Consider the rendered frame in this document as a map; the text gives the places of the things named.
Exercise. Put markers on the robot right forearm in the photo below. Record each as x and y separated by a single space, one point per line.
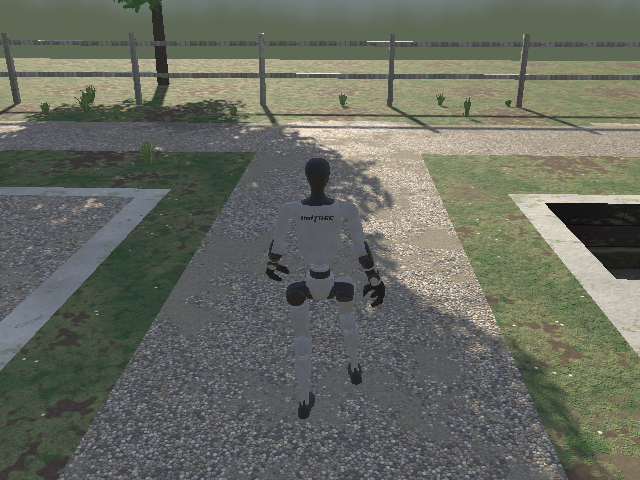
369 267

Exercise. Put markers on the robot left upper arm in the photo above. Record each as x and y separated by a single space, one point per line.
286 212

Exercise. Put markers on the robot head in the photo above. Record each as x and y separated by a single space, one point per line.
317 171

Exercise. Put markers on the robot left forearm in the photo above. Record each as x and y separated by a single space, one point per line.
273 259

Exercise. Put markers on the robot torso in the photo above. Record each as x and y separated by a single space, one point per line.
318 235

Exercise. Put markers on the right robot hand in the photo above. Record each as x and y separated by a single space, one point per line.
379 291

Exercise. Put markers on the robot right upper arm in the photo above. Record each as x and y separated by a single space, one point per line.
350 211

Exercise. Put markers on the left robot hand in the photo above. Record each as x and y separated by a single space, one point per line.
273 276

